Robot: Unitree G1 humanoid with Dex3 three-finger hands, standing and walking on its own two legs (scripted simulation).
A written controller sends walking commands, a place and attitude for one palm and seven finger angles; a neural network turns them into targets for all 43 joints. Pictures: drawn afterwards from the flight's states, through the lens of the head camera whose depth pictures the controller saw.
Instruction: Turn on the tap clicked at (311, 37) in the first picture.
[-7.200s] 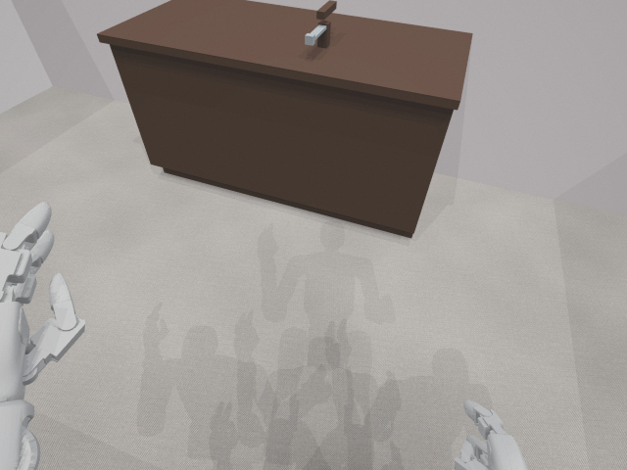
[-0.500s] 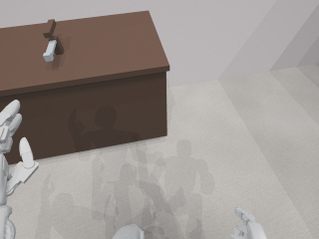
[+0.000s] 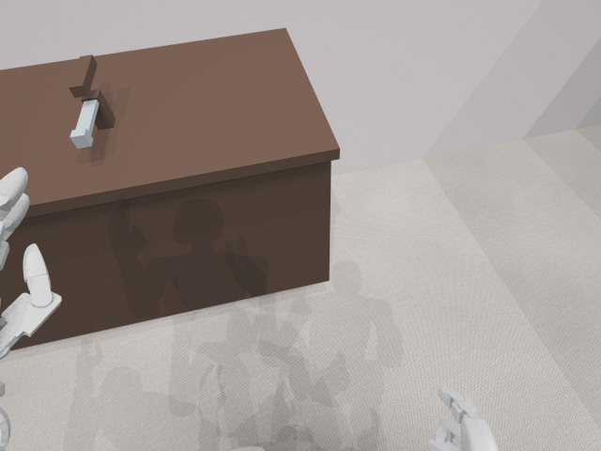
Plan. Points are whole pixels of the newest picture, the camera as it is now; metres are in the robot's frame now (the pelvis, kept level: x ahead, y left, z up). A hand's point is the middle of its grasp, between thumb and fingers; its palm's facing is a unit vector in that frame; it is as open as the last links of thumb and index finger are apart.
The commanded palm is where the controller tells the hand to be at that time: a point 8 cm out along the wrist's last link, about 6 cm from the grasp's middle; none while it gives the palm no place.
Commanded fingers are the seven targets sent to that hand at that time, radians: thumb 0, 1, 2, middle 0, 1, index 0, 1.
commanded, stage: take the last steps up to it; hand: left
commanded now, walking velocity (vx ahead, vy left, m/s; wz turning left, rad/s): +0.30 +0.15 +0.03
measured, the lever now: (81, 138) +0.65 +0.49 +0.03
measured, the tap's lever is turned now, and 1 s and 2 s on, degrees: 0 0 0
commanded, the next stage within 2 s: come to a stop and stand still in 0.74 s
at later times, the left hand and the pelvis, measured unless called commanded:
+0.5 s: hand (28, 190) +0.34 +0.32 +0.20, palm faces +0.38 -0.82 -0.42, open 7.4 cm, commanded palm +0.28 +0.36 +0.20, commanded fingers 0.00 0.90 0.90 -0.20 -0.30 -0.20 -0.30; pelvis +0.11 +0.09 +0.01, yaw -2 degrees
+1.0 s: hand (47, 155) +0.41 +0.34 +0.19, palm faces +0.33 -0.83 -0.44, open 7.4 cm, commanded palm +0.35 +0.39 +0.20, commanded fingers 0.00 0.90 0.90 -0.20 -0.30 -0.20 -0.30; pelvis +0.18 +0.12 +0.01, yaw -3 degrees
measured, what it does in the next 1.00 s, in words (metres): walks ahead: left foot, then right foot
